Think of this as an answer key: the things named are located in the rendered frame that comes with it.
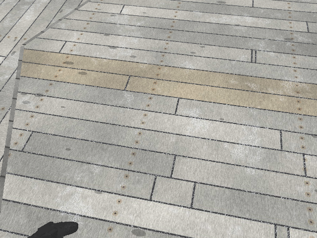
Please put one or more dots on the left robot hand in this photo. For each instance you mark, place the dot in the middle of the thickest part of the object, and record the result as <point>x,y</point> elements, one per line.
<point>56,230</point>

